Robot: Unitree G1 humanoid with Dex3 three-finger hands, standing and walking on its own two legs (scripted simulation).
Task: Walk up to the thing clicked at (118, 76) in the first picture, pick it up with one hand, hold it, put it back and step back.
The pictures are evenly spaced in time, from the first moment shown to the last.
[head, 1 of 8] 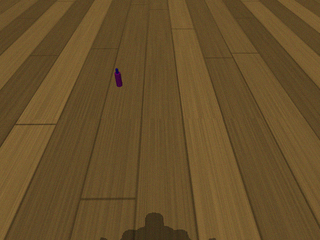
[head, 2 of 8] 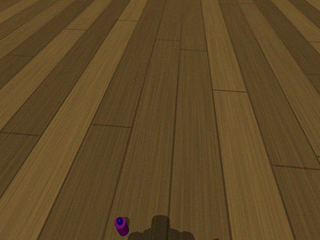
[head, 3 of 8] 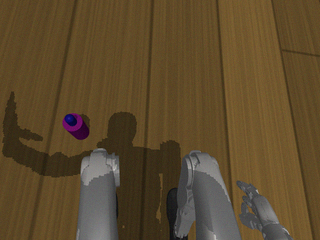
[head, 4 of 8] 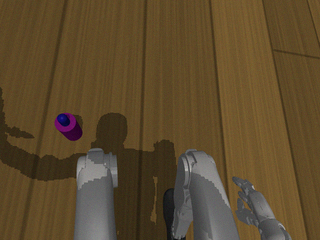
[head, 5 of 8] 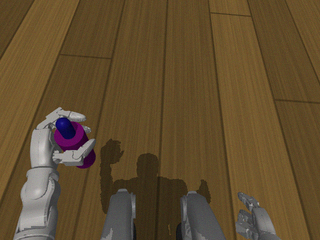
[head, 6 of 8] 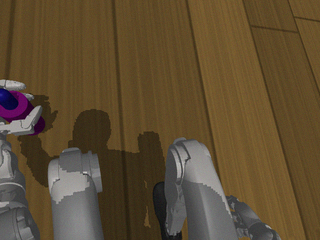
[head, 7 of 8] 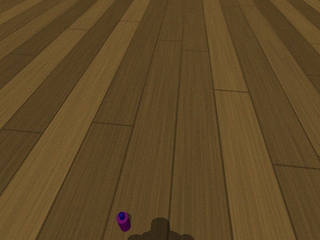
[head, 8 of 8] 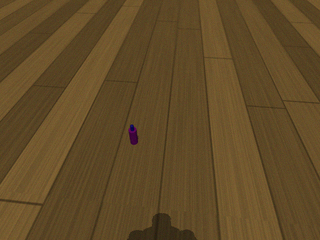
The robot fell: no
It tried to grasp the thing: yes
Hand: left
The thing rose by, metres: 0.67
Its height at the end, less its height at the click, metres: +0.00
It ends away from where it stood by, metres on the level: 0.01
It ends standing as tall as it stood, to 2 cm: yes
